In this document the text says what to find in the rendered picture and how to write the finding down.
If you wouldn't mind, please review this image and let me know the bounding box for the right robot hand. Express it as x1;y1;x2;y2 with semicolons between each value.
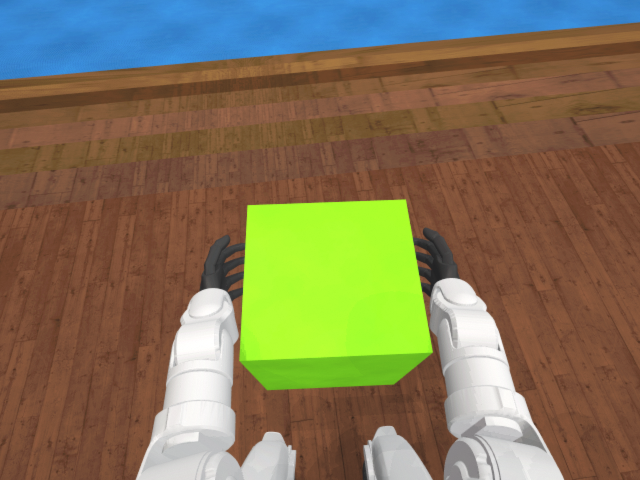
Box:
413;228;460;298

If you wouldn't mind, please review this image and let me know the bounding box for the left robot forearm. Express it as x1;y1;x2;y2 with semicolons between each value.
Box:
136;288;239;480

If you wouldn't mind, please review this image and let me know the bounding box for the robot shin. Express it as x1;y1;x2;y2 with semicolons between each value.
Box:
372;426;397;441
251;432;285;450

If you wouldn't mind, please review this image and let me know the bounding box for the robot left shin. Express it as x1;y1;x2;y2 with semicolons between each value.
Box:
251;432;285;450

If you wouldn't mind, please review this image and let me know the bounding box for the left robot hand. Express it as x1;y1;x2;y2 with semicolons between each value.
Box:
199;235;246;301

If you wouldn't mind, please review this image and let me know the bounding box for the left robot upper arm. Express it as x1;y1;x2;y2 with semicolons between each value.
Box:
138;449;244;480

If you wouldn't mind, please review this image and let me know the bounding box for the carton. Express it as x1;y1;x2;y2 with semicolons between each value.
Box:
239;200;433;390

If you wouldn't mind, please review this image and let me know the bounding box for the right robot forearm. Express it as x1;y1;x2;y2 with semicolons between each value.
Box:
429;278;564;480

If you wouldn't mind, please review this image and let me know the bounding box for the robot right shin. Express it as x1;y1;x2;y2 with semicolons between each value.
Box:
372;426;397;441

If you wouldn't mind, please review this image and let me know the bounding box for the right robot upper arm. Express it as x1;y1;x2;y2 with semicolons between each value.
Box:
444;434;563;480

